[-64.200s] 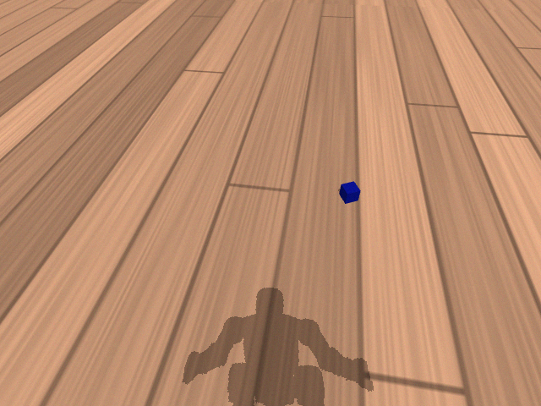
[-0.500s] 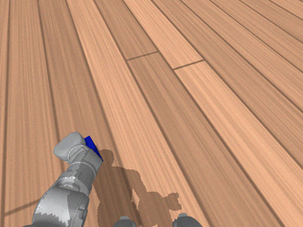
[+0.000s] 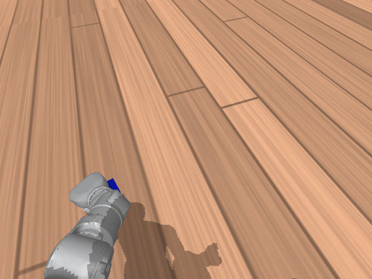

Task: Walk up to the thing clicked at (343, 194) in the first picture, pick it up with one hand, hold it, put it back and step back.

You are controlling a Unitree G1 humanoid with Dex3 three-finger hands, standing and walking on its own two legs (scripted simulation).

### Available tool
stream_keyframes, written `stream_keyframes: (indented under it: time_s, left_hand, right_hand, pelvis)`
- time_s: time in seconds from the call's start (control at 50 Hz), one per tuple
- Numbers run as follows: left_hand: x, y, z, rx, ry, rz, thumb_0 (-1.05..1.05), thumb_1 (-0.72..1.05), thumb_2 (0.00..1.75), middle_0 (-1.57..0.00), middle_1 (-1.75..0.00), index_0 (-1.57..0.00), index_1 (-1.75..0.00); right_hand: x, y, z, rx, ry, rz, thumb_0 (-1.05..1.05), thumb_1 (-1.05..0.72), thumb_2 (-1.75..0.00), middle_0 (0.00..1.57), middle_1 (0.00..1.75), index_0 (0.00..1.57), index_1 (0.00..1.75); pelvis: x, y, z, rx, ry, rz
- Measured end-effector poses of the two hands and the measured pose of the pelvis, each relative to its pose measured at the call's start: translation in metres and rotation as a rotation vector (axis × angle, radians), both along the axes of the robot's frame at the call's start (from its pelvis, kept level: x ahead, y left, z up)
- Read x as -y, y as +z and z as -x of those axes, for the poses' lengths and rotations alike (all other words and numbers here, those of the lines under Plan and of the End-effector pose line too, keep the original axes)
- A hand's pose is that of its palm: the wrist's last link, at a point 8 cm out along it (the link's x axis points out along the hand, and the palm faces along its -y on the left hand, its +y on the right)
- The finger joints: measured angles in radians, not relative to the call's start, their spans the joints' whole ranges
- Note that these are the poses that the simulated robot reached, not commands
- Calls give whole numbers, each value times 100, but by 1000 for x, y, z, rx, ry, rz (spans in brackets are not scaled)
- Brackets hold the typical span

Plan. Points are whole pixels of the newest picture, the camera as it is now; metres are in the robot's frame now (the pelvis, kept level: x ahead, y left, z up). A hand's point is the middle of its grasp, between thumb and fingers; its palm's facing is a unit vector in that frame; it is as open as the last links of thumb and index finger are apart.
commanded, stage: hold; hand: left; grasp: from above
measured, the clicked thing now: (109, 200) +0.35 +0.23 -0.10
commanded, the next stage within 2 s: crouch in 1.88 s
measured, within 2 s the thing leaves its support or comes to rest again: neither
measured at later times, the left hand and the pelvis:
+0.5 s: hand (96, 194) +0.33 +0.23 -0.03, palm faces -0.26 -0.35 -0.90, open 9.5 cm; pelvis +0.02 +0.00 +0.01, yaw +0 degrees
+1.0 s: hand (91, 195) +0.32 +0.24 -0.01, palm faces -0.26 -0.36 -0.90, open 9.7 cm; pelvis +0.02 +0.00 +0.02, yaw +0 degrees
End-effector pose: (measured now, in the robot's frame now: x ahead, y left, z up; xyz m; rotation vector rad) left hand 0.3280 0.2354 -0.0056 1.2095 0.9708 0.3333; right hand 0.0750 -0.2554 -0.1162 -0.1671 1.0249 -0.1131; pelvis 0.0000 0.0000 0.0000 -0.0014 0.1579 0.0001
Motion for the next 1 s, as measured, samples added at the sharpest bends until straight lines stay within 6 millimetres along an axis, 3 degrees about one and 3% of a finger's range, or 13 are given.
stream_keyframes:
  time_s: [0.16,0.6,1.0]
  left_hand:
    - [-3,20,-1,11,-27,-5,8,21,31,-103,-58,-66,-46]
    - [-5,42,-7,14,-30,1,8,20,34,-103,-56,-67,-46]
    - [-7,55,6,21,-50,6,2,16,46,-94,-66,-61,-52]
  right_hand:
    - [-6,9,-20,65,10,-17,1,-90,-90,19,30,20,30]
    - [-27,24,-72,160,93,-70,1,-91,-91,19,30,20,30]
    - [-29,31,-79,195,106,-77,1,-92,-91,19,30,20,30]
  pelvis:
    - [-3,7,-5,32,-2,-2]
    - [-4,16,-20,71,2,-6]
    - [-3,20,-16,101,2,-5]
